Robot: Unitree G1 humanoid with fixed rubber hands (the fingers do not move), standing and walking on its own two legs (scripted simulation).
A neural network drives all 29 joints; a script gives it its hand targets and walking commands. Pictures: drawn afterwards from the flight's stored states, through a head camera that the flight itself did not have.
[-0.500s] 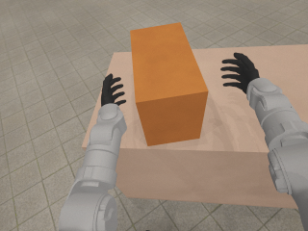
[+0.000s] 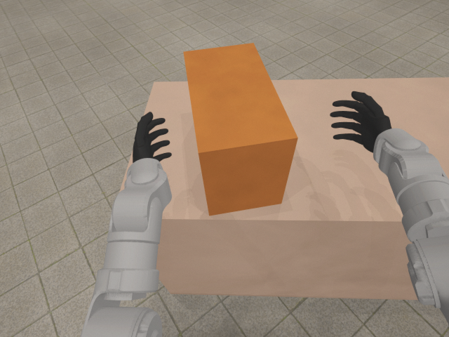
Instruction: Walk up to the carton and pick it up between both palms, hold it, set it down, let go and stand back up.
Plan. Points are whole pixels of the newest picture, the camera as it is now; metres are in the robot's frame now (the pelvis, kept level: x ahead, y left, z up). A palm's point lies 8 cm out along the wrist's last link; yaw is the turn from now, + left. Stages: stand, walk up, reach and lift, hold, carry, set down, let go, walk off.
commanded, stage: set down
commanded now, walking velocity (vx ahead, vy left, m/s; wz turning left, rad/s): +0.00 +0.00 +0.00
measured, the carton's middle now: (231, 127) +0.56 +0.09 +0.03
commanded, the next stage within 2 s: none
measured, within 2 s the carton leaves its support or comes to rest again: neither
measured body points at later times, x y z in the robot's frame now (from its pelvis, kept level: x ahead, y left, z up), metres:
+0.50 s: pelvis +0.00 -0.01 +0.00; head +0.05 -0.01 +0.45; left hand +0.34 +0.20 +0.11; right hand +0.45 -0.19 +0.10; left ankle +0.06 +0.15 -0.74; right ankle +0.01 -0.08 -0.74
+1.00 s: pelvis +0.00 +0.00 +0.00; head +0.07 -0.01 +0.45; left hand +0.29 +0.17 +0.07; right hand +0.37 -0.21 +0.03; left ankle +0.06 +0.15 -0.74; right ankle +0.01 -0.08 -0.74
